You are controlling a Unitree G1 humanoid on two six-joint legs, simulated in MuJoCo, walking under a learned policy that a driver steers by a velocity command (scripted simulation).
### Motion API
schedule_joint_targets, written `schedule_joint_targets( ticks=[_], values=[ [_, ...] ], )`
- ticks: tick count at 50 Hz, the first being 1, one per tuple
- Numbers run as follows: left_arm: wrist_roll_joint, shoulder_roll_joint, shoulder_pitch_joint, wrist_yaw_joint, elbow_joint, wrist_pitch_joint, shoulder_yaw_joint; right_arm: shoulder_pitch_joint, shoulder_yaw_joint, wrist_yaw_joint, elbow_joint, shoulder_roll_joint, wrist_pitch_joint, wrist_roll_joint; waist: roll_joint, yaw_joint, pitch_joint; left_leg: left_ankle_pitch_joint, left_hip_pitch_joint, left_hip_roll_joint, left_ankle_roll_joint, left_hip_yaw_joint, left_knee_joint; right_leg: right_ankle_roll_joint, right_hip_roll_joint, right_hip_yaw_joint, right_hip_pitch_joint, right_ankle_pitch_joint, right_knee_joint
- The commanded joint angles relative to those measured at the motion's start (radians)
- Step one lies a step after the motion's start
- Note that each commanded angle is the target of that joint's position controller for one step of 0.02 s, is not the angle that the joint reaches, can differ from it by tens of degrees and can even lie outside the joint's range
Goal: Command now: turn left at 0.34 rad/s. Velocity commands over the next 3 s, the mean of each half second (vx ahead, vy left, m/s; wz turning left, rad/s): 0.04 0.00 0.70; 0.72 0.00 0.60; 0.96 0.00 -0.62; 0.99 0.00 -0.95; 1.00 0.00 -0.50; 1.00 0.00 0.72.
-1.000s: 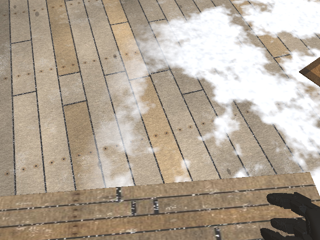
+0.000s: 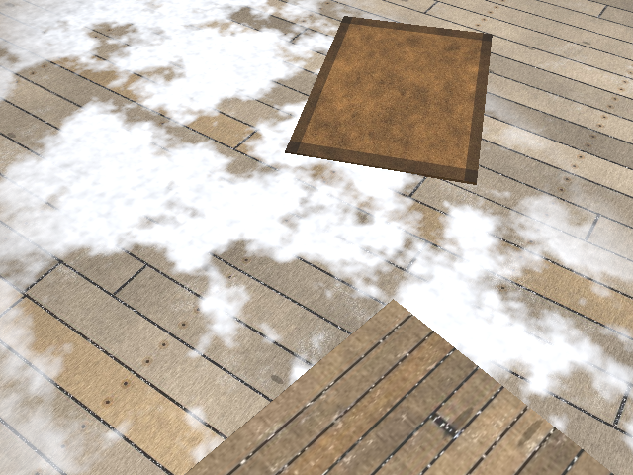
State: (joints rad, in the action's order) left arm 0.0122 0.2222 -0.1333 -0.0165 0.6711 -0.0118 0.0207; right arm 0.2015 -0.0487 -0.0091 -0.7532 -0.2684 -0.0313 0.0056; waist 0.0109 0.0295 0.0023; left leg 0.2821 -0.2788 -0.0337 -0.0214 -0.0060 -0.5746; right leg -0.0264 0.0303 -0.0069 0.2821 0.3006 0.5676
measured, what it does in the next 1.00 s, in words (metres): steps to the left, turning left: right foot, then left foot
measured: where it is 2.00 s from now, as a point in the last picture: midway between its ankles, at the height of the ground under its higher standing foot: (42, 347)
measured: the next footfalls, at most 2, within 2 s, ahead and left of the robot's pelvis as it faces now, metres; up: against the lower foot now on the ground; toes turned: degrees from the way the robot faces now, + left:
right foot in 0.28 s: +0.04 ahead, -0.12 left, +0.00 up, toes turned +18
left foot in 0.90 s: +0.10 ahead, +0.29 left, +0.00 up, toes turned +46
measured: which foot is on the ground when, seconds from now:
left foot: down 0.00-0.28, up 0.30-0.88, down 0.90-1.00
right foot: down 0.00-0.02, up 0.04-0.26, down 0.28-0.92, up 0.94-1.00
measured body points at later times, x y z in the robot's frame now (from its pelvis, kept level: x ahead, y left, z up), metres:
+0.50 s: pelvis -0.01 -0.04 +0.02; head +0.01 -0.05 +0.46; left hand +0.00 +0.26 -0.07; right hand +0.24 -0.27 -0.09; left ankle -0.08 +0.10 -0.62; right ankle +0.01 -0.13 -0.73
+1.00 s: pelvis +0.11 +0.19 -0.01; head +0.12 +0.21 +0.44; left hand -0.09 +0.37 -0.15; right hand +0.41 +0.11 -0.10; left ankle +0.07 +0.26 -0.73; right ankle +0.09 -0.07 -0.62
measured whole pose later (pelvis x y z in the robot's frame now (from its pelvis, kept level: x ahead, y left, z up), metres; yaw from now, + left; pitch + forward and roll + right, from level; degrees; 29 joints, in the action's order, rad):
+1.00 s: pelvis +0.11 +0.19 -0.01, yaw +42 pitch +2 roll -1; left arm 0.01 0.27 -0.44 0.02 0.85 0.04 0.05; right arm 0.15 -0.04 0.03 -0.69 -0.28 0.03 -0.06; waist -0.01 -0.06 0.02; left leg 0.31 -0.39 0.01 0.06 0.08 -0.68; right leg -0.05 -0.12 0.02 0.27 0.38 1.21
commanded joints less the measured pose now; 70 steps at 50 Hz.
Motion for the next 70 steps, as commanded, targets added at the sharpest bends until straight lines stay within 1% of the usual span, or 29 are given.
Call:
schedule_joint_targets(
  ticks=[1,5,8,12,13,14,15,17,20,24,31,32,36,41,43,45,46,47,48,49,51,53,57,61,65,67,68,69,70],
  values=[
    [0.022,0.178,-0.063,-0.026,-0.055,0.013,0.068,-0.048,-0.063,-0.003,0.096,-0.228,0.017,0.018,0.129,-0.071,-0.042,-0.392,-0.031,-0.104,0.139,-0.186,0.091,-0.007,-0.040,0.004,-0.032,-0.062,0.012],
    [-0.005,0.121,0.061,-0.033,-0.108,0.003,0.072,0.041,-0.072,-0.017,0.106,-0.219,0.039,-0.008,0.247,0.020,-0.041,-0.407,0.119,-0.272,0.316,-0.541,0.248,0.041,0.059,0.080,0.255,0.345,0.424],
    [-0.014,0.111,0.026,-0.021,-0.098,0.015,0.074,-0.060,-0.084,-0.033,0.133,-0.209,0.030,0.032,0.133,-0.036,-0.067,-0.358,0.132,-0.180,0.210,-0.443,0.206,0.053,0.018,0.114,0.245,0.232,0.276],
    [-0.031,0.105,-0.088,0.015,-0.054,0.036,0.083,-0.118,-0.095,-0.038,0.170,-0.206,-0.025,0.040,0.170,-0.074,-0.133,-0.259,0.023,-0.087,0.149,-0.429,0.162,0.068,0.068,0.052,-0.052,-0.034,-0.102],
    [-0.030,0.132,-0.138,0.013,-0.034,0.032,0.096,-0.113,-0.088,-0.037,0.176,-0.180,-0.026,0.047,0.138,-0.087,-0.137,-0.117,-0.063,-0.046,0.109,-0.407,0.121,0.053,0.033,0.057,-0.175,-0.113,-0.213],
    [-0.017,0.210,-0.158,0.000,-0.040,0.023,0.117,-0.046,-0.073,-0.030,0.168,-0.113,-0.026,0.035,-0.066,-0.054,-0.132,0.178,-0.240,0.055,0.041,-0.295,-0.100,-0.024,-0.191,0.279,-0.302,-0.054,-0.281],
    [0.038,0.282,-0.086,0.004,-0.070,0.018,0.124,-0.011,-0.078,-0.029,0.189,-0.116,-0.010,0.023,-0.287,-0.011,-0.083,0.335,-0.405,0.141,-0.003,-0.201,-0.326,-0.164,-0.421,0.571,-0.187,-0.119,-0.331],
    [0.044,0.185,0.036,-0.004,-0.115,0.037,0.094,-0.004,-0.115,-0.025,0.155,-0.237,-0.004,0.021,-0.145,0.022,-0.012,0.214,-0.395,0.023,-0.026,-0.173,-0.574,-0.191,-0.385,0.433,-0.077,-0.057,-0.344],
    [0.009,0.150,0.078,-0.036,-0.126,0.040,0.077,0.027,-0.107,-0.024,0.124,-0.188,-0.026,0.017,-0.116,0.013,0.005,0.042,-0.416,-0.008,-0.072,-0.102,-0.698,-0.134,-0.257,0.166,-0.094,-0.195,-0.308],
    [-0.003,0.206,-0.128,-0.044,-0.083,0.054,0.093,-0.084,-0.086,0.004,0.196,-0.170,-0.006,0.031,-0.144,-0.097,-0.033,-0.029,-0.590,-0.065,-0.083,-0.041,-0.651,-0.139,-0.324,0.211,-0.307,0.263,-0.419],
    [0.001,0.225,-0.189,-0.024,-0.037,0.091,0.107,-0.114,-0.072,0.030,0.217,-0.125,0.027,0.036,-0.117,-0.103,0.050,-0.097,-0.674,-0.112,-0.050,-0.043,-0.563,-0.117,-0.384,0.073,-0.378,0.250,-0.470],
    [0.038,0.202,-0.258,0.001,-0.005,0.084,0.091,-0.150,-0.065,0.077,0.206,-0.120,-0.017,-0.087,-0.035,-0.117,0.059,-0.091,-0.634,-0.064,-0.031,0.015,-0.555,-0.092,-0.383,0.006,-0.336,0.274,-0.465],
    [0.041,0.207,-0.269,0.009,0.027,0.097,0.088,-0.199,-0.051,0.127,0.225,-0.093,-0.020,-0.043,-0.136,-0.101,0.124,-0.146,-0.597,-0.076,0.025,-0.005,-0.435,-0.080,-0.408,-0.061,-0.272,0.293,-0.498],
    [0.040,0.223,-0.312,0.001,0.098,0.089,0.085,-0.272,-0.028,0.126,0.226,-0.091,0.011,-0.054,-0.122,-0.105,0.178,-0.016,-0.417,-0.045,0.118,0.080,-0.180,-0.083,-0.404,-0.212,-0.285,0.117,-0.529],
    [0.029,0.255,-0.326,0.001,0.134,0.077,0.085,-0.212,-0.028,0.108,0.206,-0.101,0.017,-0.060,-0.128,-0.065,0.135,0.087,-0.236,0.036,0.169,0.156,-0.110,-0.096,-0.400,-0.263,-0.300,-0.343,-0.407],
    [0.007,0.278,-0.283,0.009,0.138,0.069,0.078,0.195,-0.058,0.071,0.071,-0.137,0.040,-0.058,-0.048,0.151,-0.093,0.024,0.299,0.165,0.207,0.182,-0.020,-0.094,-0.325,-0.350,-0.138,-0.832,0.134],
    [0.007,0.179,-0.279,0.026,0.093,0.071,0.047,0.331,-0.086,0.050,0.038,-0.246,0.049,-0.064,0.175,0.194,-0.207,0.364,0.626,-0.075,0.211,-0.174,0.080,-0.058,-0.240,-0.309,0.218,-0.251,0.521],
    [-0.002,0.121,-0.206,0.040,0.010,0.087,0.038,0.334,-0.104,0.032,0.063,-0.372,0.058,-0.044,0.341,0.161,-0.300,0.696,0.677,-0.287,0.223,-0.714,0.317,-0.038,-0.068,-0.058,0.476,0.287,0.814],
    [-0.015,0.168,-0.068,0.036,-0.006,0.090,0.048,0.268,-0.088,0.021,0.067,-0.322,0.064,-0.061,0.115,0.185,-0.157,0.480,0.556,-0.316,0.165,-0.651,0.361,-0.056,-0.034,0.144,0.586,0.151,0.880],
    [-0.026,0.150,-0.110,0.036,0.008,0.097,0.046,0.257,-0.071,0.011,0.035,-0.263,0.070,-0.069,0.040,0.118,-0.047,0.268,0.444,-0.319,0.153,-0.468,0.313,-0.068,-0.074,0.144,0.585,0.036,0.856],
    [-0.002,0.134,-0.240,0.050,0.090,0.078,0.046,0.125,-0.037,0.016,0.029,-0.155,0.091,-0.045,0.050,-0.020,0.017,0.125,0.252,-0.215,0.089,-0.258,0.347,-0.052,-0.149,0.117,0.455,-0.094,0.723],
    [0.002,0.117,-0.281,0.069,0.136,0.041,0.045,0.102,-0.012,0.019,0.021,-0.082,0.117,-0.033,0.094,-0.050,0.034,-0.022,0.169,-0.173,0.043,-0.136,0.392,-0.032,-0.162,0.104,0.385,-0.148,0.720],
    [-0.017,0.083,-0.113,0.086,0.108,0.024,0.034,0.160,-0.007,0.031,-0.036,-0.067,0.151,-0.032,0.066,-0.034,0.143,-0.366,0.152,-0.112,-0.008,0.100,0.476,-0.041,-0.123,0.039,0.472,-0.302,0.609],
    [-0.008,0.077,0.051,0.098,0.051,0.037,0.012,0.231,0.009,0.008,-0.085,-0.056,0.151,-0.031,0.047,-0.019,0.158,-0.763,0.287,-0.104,-0.006,0.233,0.477,-0.081,-0.079,-0.112,0.510,-0.363,0.402],
    [-0.008,0.121,-0.010,0.097,0.050,0.022,0.007,0.198,-0.003,-0.046,-0.090,-0.161,0.140,-0.036,0.102,-0.118,0.046,-1.463,0.390,-0.157,-0.032,0.289,0.295,-0.144,0.036,-0.230,0.211,-0.335,0.198],
    [-0.006,0.209,-0.322,0.082,0.135,0.007,0.043,0.099,-0.025,-0.064,-0.057,-0.221,0.111,-0.050,0.127,-0.285,-0.097,-1.619,0.359,-0.194,-0.025,0.262,-0.079,-0.189,0.081,-0.196,-0.092,-0.224,0.202],
    [-0.005,0.266,-0.559,0.067,0.205,0.007,0.075,0.008,-0.034,-0.061,-0.029,-0.241,0.097,-0.054,0.089,-0.401,-0.157,-1.466,0.214,-0.181,-0.006,0.231,-0.438,-0.251,0.051,-0.091,-0.322,-0.167,0.128],
    [-0.025,0.281,-0.573,0.047,0.234,0.014,0.094,-0.043,-0.026,-0.030,-0.027,-0.180,0.092,-0.044,-0.085,-0.383,-0.095,-0.492,-0.009,0.003,0.019,0.234,-0.882,-0.298,0.010,-0.006,-0.431,-0.168,0.008],
    [-0.026,0.291,-0.457,0.040,0.234,0.011,0.091,-0.064,0.028,-0.010,0.037,-0.003,0.117,-0.072,-0.241,-0.222,0.023,0.205,-0.381,0.125,0.031,0.124,-1.167,-0.328,-0.044,0.210,-0.437,-0.368,0.137]
  ],
)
